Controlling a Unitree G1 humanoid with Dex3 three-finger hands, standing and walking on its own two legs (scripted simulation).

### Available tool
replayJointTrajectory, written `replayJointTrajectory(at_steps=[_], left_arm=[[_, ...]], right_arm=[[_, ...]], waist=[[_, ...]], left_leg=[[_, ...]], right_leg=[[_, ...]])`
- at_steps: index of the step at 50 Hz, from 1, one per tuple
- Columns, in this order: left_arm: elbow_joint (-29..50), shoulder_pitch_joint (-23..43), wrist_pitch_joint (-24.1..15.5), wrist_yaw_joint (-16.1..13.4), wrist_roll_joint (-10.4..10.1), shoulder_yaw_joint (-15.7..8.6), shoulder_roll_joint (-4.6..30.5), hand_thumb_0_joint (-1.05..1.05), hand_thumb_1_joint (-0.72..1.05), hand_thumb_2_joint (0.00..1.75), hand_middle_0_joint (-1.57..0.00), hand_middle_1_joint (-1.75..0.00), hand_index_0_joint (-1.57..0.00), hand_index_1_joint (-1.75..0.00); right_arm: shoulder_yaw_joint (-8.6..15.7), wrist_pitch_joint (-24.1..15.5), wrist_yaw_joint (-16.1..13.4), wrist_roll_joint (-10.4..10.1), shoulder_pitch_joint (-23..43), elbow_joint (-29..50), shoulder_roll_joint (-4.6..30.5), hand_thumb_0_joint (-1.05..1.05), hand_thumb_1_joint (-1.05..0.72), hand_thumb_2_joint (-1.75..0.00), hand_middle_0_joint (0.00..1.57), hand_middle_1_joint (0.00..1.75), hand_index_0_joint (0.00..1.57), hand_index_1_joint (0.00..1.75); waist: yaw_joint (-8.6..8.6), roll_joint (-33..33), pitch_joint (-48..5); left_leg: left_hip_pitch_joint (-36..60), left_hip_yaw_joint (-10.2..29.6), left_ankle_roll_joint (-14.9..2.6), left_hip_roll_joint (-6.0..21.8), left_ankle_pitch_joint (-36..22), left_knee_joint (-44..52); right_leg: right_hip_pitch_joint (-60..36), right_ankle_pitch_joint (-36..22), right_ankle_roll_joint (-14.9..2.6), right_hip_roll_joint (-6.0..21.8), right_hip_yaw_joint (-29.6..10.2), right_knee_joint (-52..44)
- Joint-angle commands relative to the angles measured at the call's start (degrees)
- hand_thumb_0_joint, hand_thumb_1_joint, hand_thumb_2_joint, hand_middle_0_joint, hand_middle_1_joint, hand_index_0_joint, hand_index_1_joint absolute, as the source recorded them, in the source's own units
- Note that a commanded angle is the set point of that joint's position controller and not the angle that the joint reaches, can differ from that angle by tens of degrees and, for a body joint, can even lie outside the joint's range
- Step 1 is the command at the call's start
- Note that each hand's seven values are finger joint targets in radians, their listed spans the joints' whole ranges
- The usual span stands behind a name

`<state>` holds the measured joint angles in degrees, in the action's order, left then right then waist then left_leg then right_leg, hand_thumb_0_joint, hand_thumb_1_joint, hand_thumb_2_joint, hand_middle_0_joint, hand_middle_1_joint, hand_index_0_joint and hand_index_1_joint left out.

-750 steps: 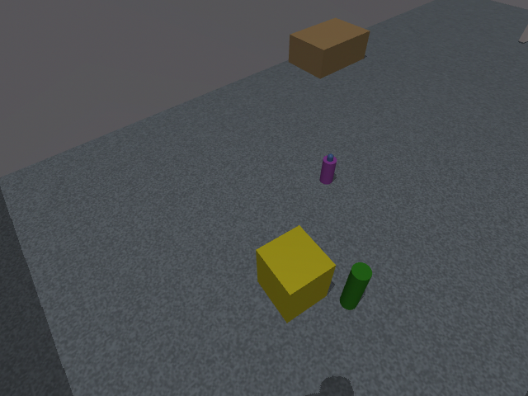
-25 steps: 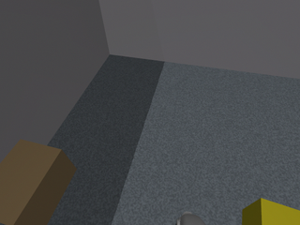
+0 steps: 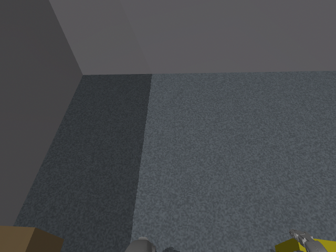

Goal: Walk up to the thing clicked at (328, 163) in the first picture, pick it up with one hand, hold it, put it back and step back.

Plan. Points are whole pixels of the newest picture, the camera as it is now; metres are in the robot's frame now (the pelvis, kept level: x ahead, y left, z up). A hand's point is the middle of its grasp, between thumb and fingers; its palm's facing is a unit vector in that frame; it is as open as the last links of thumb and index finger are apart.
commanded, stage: walk up
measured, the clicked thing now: out of the picture +0.48 -1.15 -0.67
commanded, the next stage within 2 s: stand in 1.84 s
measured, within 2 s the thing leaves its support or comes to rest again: neither
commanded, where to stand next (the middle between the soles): +0.09 +0.00 m, yaw -16 degrees
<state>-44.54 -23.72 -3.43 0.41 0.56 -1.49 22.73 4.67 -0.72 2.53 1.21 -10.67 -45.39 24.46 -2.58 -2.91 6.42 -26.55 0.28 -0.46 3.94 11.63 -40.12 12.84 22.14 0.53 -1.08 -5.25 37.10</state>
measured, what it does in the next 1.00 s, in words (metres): steps on the spot, turning right: left foot, then right foot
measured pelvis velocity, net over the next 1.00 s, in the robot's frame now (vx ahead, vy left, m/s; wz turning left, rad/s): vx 0.00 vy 0.02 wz -0.30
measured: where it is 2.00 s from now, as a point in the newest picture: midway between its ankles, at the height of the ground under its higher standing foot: outside the picture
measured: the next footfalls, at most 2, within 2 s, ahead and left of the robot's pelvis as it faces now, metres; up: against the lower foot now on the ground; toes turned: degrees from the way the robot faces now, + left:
left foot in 0.02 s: +0.14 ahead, +0.15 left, +0.00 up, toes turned +1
right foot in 0.38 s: +0.04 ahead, -0.11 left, +0.00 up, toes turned -14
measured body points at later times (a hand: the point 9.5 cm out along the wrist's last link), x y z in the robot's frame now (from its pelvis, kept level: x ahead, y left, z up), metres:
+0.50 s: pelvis +0.02 +0.01 -0.01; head +0.05 -0.01 +0.43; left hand +0.16 +0.32 -0.11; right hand +0.04 -0.32 -0.14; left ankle +0.08 +0.15 -0.69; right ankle +0.01 -0.10 -0.72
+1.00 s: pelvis +0.00 +0.02 +0.00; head +0.00 +0.02 +0.45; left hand +0.16 +0.29 -0.12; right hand -0.02 -0.30 -0.12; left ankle +0.06 +0.16 -0.72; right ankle +0.00 -0.10 -0.72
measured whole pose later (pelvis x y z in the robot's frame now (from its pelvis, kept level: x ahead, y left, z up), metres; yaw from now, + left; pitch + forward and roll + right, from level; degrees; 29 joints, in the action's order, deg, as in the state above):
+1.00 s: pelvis +0.00 +0.02 +0.00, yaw -17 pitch -3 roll +1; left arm -56.1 -12.0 -0.4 1.3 0.8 -0.7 21.0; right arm 1.3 -0.9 1.1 0.7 -11.2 -56.1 22.6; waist 0.1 0.0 2.8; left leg -14.5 -1.4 0.6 3.2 19.4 -36.1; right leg 17.0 16.8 -0.9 -1.3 -3.2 36.6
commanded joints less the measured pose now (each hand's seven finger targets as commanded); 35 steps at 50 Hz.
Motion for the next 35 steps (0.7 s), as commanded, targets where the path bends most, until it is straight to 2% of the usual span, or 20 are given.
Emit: replayJointTrajectory(at_steps=[1, 2, 3, 4, 8, 10, 15, 17, 18, 19, 20, 21, 22, 24, 25, 29, 31, 33, 34, 35], left_arm=[[6.7, 1.7, -0.3, -2.1, -0.9, -3.4, 10.6, 0.0, 0.9, 0.9, -0.2, -0.3, -0.2, -0.3], [6.2, -1.2, 0.2, -2.3, -1.5, -2.7, 8.1, 0.0, 0.9, 0.9, -0.2, -0.3, -0.2, -0.3], [4.2, -4.6, 1.1, -2.7, -1.1, -3.1, 10.6, 0.0, 0.9, 0.9, -0.2, -0.3, -0.2, -0.3], [2.5, -4.9, 1.7, -3.2, -1.2, -3.3, 11.6, 0.0, 0.9, 0.9, -0.2, -0.3, -0.2, -0.3], [1.5, -0.6, 2.0, -1.6, -1.3, -4.6, 12.6, 0.0, 0.9, 0.9, -0.2, -0.3, -0.2, -0.3], [1.5, -0.1, 2.3, -0.8, -1.1, -4.3, 11.7, 0.0, 0.9, 0.9, -0.2, -0.3, -0.2, -0.3], [1.9, 2.8, 2.5, -0.5, -0.2, -4.7, 11.6, 0.0, 0.9, 0.9, -0.2, -0.3, -0.2, -0.3], [0.3, -0.1, 2.4, -0.7, 0.2, -4.9, 10.5, 0.0, 0.9, 0.9, -0.2, -0.3, -0.2, -0.3], [-0.3, -1.1, 1.9, -1.0, 0.5, -5.4, 11.4, 0.0, 0.9, 0.9, -0.2, -0.3, -0.2, -0.3], [-0.3, -0.2, 1.5, -1.3, 1.0, -6.3, 13.9, 0.0, 0.9, 0.9, -0.2, -0.3, -0.2, -0.3], [1.6, 3.1, 0.9, -1.5, 1.8, -7.1, 17.8, 0.0, 0.9, 0.9, -0.2, -0.3, -0.2, -0.3], [2.2, 5.6, 1.0, -1.6, 1.4, -7.0, 20.1, 0.0, 0.9, 0.9, -0.2, -0.3, -0.2, -0.3], [2.8, 7.8, 1.2, -1.6, 1.2, -7.0, 21.0, 0.0, 0.9, 0.9, -0.2, -0.3, -0.2, -0.3], [2.7, 10.6, 1.0, -1.6, 0.5, -5.7, 16.2, 0.0, 0.9, 0.9, -0.2, -0.3, -0.2, -0.3], [2.2, 10.5, 1.0, -1.9, 0.6, -5.2, 14.9, 0.0, 0.9, 0.9, -0.2, -0.3, -0.2, -0.3], [1.6, 7.3, 1.0, -1.8, 1.0, -4.9, 14.9, 0.0, 0.9, 0.9, -0.2, -0.3, -0.2, -0.3], [1.7, 9.2, 1.5, -1.6, 0.6, -4.6, 14.3, 0.0, 0.9, 0.9, -0.2, -0.3, -0.2, -0.3], [2.3, 12.4, 2.2, -1.3, -0.2, -3.8, 12.3, 0.0, 0.9, 0.9, -0.2, -0.3, -0.2, -0.3], [2.6, 12.6, 2.3, -1.3, -0.7, -2.8, 9.2, 0.0, 0.9, 0.9, -0.2, -0.3, -0.2, -0.3], [1.9, 11.7, 2.5, -1.4, -1.0, -2.0, 7.1, 0.0, 0.9, 0.9, -0.2, -0.3, -0.2, -0.3]], right_arm=[[3.8, -2.6, -1.6, 0.6, -6.8, 3.2, 11.9, 0.0, -0.9, -0.9, 0.2, 0.3, 0.2, 0.3], [4.6, -2.7, -1.9, 0.8, -7.6, 3.9, 15.2, 0.0, -0.9, -0.9, 0.2, 0.3, 0.2, 0.3], [4.3, -2.5, -2.0, 0.1, -5.7, 4.8, 14.7, 0.0, -0.9, -0.9, 0.2, 0.3, 0.2, 0.3], [4.5, -2.3, -2.0, -0.8, -3.0, 4.5, 15.7, 0.0, -0.9, -0.9, 0.2, 0.3, 0.2, 0.3], [3.0, -2.2, -2.6, -0.3, -0.9, 5.0, 13.4, 0.0, -0.9, -0.9, 0.2, 0.3, 0.2, 0.3], [2.9, -1.9, -2.5, -0.2, -1.2, 5.0, 14.2, 0.0, -0.9, -0.9, 0.2, 0.3, 0.2, 0.3], [2.7, -0.9, -2.3, -0.1, -2.3, 6.1, 14.3, 0.0, -0.9, -0.9, 0.2, 0.3, 0.2, 0.3], [2.7, -0.2, -2.2, -0.4, -0.3, 6.5, 14.3, 0.0, -0.9, -0.9, 0.2, 0.3, 0.2, 0.3], [2.2, 0.2, -2.2, -0.7, 0.4, 6.5, 13.0, 0.0, -0.9, -0.9, 0.2, 0.3, 0.2, 0.3], [1.3, 0.4, -2.2, -1.0, -0.2, 6.4, 10.3, 0.0, -0.9, -0.9, 0.2, 0.3, 0.2, 0.3], [0.0, 0.5, -2.2, -1.4, -0.2, 7.4, 6.3, 0.0, -0.9, -0.9, 0.2, 0.3, 0.2, 0.3], [0.7, 1.0, -3.3, -1.3, 3.7, 7.0, 9.1, 0.0, -0.9, -0.9, 0.2, 0.3, 0.2, 0.3], [1.5, 0.9, -3.7, -0.8, 2.8, 5.7, 11.2, 0.0, -0.9, -0.9, 0.2, 0.3, 0.2, 0.3], [1.3, 0.4, -3.2, -1.7, 0.2, 2.7, 10.9, 0.0, -0.9, -0.9, 0.2, 0.3, 0.2, 0.3], [0.9, 0.2, -3.1, -1.9, -0.7, 1.5, 9.7, 0.0, -0.9, -0.9, 0.2, 0.3, 0.2, 0.3], [0.3, -0.4, -3.3, -1.1, -0.1, 0.5, 9.7, 0.0, -0.9, -0.9, 0.2, 0.3, 0.2, 0.3], [0.3, -1.2, -3.3, -0.8, -1.4, -1.0, 8.9, 0.0, -0.9, -0.9, 0.2, 0.3, 0.2, 0.3], [0.6, -2.3, -3.5, -0.3, -6.6, -3.6, 8.8, 0.0, -0.9, -0.9, 0.2, 0.3, 0.2, 0.3], [1.1, -2.8, -3.8, 0.5, -7.4, -3.9, 11.2, 0.0, -0.9, -0.9, 0.2, 0.3, 0.2, 0.3], [1.5, -3.1, -3.8, 0.7, -3.4, -2.8, 15.1, 0.0, -0.9, -0.9, 0.2, 0.3, 0.2, 0.3]], waist=[[5.43, -0.8, -9.0], [4.85, -10.7, -11.1], [2.51, -5.0, -10.5], [2.58, -8.4, -11.1], [2.41, -10.0, -6.0], [2.7, -10.6, -6.6], [3.64, -8.3, -11.4], [1.24, -7.2, -12.5], [-0.03, -4.8, -12.7], [-0.61, 1.9, -11.1], [0.83, 15.6, -8.1], [-0.02, 13.5, -6.6], [0.68, 14.6, -4.9], [2.94, 10.7, -3.2], [3.31, 12.0, -4.0], [0.86, 14.3, -7.8], [2.02, 13.8, -9.2], [5.09, 10.0, -11.3], [5.46, 2.4, -12.2], [4.03, -6.5, -9.6]], left_leg=[[22.9, 6.5, -4.03, 3.9, -11.0, 13.3], [27.3, 22.3, -9.15, 17.3, -14.5, 16.8], [22.1, 24.4, -12.3, 21.0, -14.9, 17.1], [21.1, 27.2, -16.3, 23.1, -13.1, 17.4], [12.1, 9.1, -10.9, 12.5, -13.2, 15.1], [12.4, 6.9, -11.42, 11.8, -11.0, 13.9], [14.2, 6.2, -12.61, 14.4, -16.0, 9.0], [11.8, 4.4, -11.18, 14.0, -12.2, 4.4], [9.1, 2.4, -8.98, 12.6, -9.7, 0.0], [2.2, 0.4, -5.9, 9.9, -3.6, -6.7], [-9.0, -4.5, -1.11, 2.1, 9.2, -15.8], [-7.0, -0.4, -0.42, 0.1, 23.9, -19.8], [-2.6, 1.3, -0.09, 1.6, 25.1, -21.1], [-1.7, 1.1, -0.63, 1.2, 21.1, -18.9], [-2.4, -0.2, -0.54, 0.4, 18.2, -17.4], [0.1, -1.5, 0.05, -1.3, 16.7, -9.3], [6.7, -2.8, -0.02, -2.9, 15.3, -0.1], [18.8, -1.4, -1.18, -2.8, 4.8, 11.9], [22.7, 10.4, -3.58, 5.1, 5.3, 17.2], [21.3, 24.8, -8.7, 15.8, 8.4, 21.4]], right_leg=[[14.2, -19.3, -4.7, 2.2, -1.8, 11.9], [20.7, 2.5, -2.13, -4.3, 1.7, 23.6], [17.9, 12.6, -2.0, -3.0, -0.6, 29.9], [17.4, 13.0, -2.08, -1.0, -1.1, 33.2], [15.0, 6.8, -2.4, 1.6, -0.2, 27.4], [13.2, 5.4, -1.91, 1.8, 1.8, 20.7], [7.9, 5.2, -1.15, 0.7, 6.9, 10.6], [2.2, -1.5, -1.83, -0.5, 8.6, 1.2], [-1.4, -4.8, -2.67, -0.9, 7.7, -4.0], [-4.9, -4.3, -4.35, 2.7, -0.3, -8.3], [-6.1, -9.2, -9.52, 14.8, -22.5, -13.0], [1.8, -14.5, -17.47, 21.8, -28.7, -13.8], [7.9, -17.6, -19.23, 22.4, -28.7, -12.2], [6.2, -24.8, -14.94, 15.5, -16.4, -8.0], [3.5, -29.3, -13.09, 12.9, -13.4, -7.1], [-1.5, -30.7, -12.66, 10.3, -13.6, -5.4], [1.0, -26.7, -12.03, 9.4, -11.1, -3.4], [8.1, -21.0, -8.75, 8.0, -8.6, 1.8], [13.6, -14.1, -5.16, 4.8, -6.6, 8.2], [19.7, 1.4, -2.27, -2.1, -1.7, 11.6]])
